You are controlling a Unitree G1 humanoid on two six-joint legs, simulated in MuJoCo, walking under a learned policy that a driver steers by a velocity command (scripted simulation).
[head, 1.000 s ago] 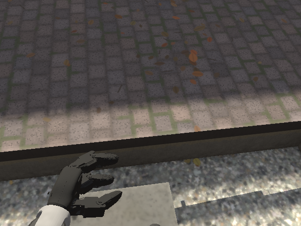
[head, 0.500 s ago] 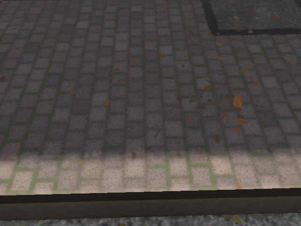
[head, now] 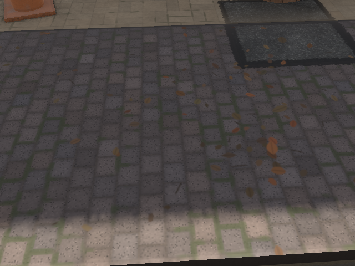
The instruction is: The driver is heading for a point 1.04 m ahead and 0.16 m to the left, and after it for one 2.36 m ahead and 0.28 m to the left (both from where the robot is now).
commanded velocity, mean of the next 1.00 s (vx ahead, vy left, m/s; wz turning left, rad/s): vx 0.46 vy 0.00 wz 0.00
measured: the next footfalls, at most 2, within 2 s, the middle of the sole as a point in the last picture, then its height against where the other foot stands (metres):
left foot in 0.40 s outside the picture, level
right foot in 1.08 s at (192, 223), level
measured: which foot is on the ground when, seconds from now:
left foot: down 0.00-0.00, up 0.02-0.38, down 0.40-1.00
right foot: down 0.00-0.38, up 0.40-1.00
